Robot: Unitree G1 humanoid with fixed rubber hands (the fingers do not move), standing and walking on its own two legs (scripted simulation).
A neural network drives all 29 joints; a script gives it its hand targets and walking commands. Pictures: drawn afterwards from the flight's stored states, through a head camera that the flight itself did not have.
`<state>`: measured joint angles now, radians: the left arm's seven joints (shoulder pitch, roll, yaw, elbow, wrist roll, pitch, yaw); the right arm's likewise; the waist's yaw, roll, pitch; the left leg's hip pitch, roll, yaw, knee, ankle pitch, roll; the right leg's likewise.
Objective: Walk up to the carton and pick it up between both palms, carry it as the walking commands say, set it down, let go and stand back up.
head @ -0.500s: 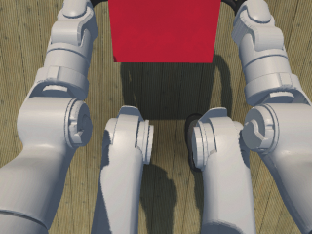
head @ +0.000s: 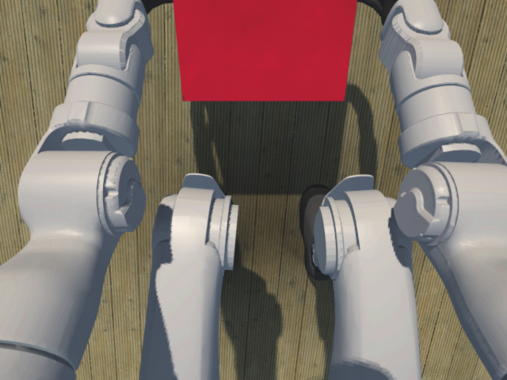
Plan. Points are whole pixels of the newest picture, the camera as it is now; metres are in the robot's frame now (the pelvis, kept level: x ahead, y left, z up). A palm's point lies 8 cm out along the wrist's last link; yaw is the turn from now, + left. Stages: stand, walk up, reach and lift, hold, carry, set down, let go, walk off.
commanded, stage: set down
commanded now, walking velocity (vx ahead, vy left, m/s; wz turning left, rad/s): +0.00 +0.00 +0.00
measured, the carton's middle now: (262, 5) +0.55 +0.01 -0.27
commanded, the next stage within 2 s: none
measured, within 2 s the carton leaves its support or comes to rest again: rests again in 0.66 s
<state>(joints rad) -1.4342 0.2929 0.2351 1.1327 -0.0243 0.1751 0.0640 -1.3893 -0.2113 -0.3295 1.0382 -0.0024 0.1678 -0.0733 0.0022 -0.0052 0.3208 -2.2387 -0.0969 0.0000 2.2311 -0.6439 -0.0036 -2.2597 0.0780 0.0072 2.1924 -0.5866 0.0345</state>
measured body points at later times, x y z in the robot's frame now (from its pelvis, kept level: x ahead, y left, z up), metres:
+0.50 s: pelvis +0.01 +0.00 +0.00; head +0.38 +0.01 +0.24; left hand +0.55 +0.17 -0.21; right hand +0.55 -0.15 -0.20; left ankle +0.09 +0.11 -0.34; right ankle +0.11 -0.12 -0.34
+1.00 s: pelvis +0.01 +0.00 -0.01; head +0.38 +0.02 +0.23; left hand +0.54 +0.17 -0.22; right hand +0.55 -0.16 -0.21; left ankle +0.09 +0.10 -0.34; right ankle +0.11 -0.12 -0.34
